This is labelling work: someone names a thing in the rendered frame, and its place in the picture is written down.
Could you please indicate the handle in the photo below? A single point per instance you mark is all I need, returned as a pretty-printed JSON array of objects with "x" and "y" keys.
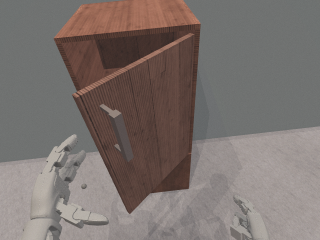
[{"x": 120, "y": 131}]

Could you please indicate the cupboard door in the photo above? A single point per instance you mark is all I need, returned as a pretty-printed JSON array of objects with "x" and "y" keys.
[{"x": 153, "y": 95}]

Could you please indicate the left robot hand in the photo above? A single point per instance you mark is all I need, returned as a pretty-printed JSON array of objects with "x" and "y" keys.
[{"x": 50, "y": 184}]

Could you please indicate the left robot forearm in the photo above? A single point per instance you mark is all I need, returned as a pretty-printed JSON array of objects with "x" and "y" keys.
[{"x": 41, "y": 228}]

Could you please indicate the right robot hand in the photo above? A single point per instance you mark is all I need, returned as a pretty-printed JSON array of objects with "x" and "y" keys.
[{"x": 251, "y": 227}]

